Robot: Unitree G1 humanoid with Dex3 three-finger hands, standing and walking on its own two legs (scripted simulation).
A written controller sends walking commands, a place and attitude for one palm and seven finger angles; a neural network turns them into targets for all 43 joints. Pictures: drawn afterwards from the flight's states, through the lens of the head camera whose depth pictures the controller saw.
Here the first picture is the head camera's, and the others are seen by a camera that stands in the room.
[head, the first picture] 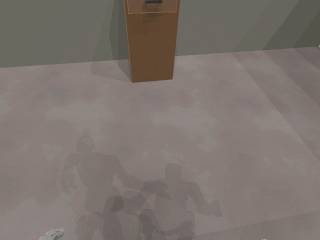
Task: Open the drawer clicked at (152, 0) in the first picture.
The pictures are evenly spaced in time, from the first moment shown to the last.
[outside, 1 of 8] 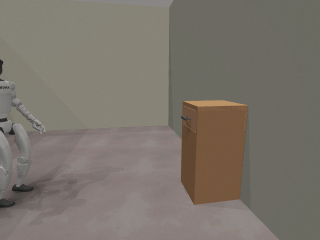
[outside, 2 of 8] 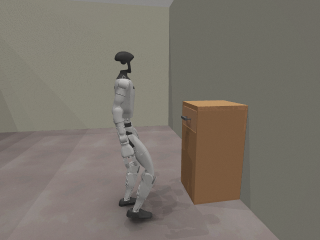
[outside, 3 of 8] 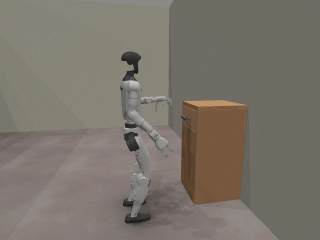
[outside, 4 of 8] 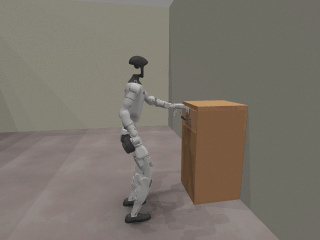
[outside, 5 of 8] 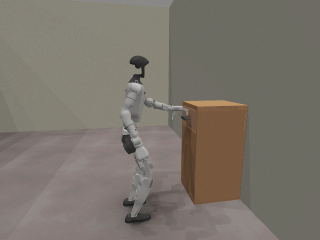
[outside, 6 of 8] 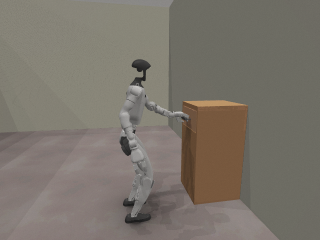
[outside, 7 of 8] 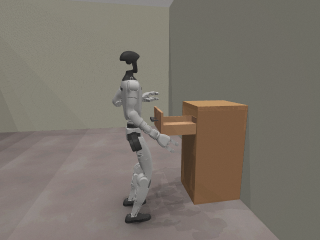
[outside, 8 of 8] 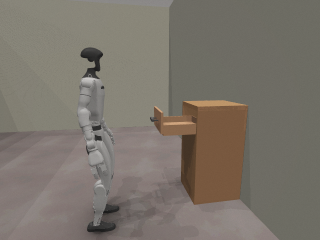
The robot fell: no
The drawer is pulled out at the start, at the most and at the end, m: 0.00 0.30 0.30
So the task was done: yes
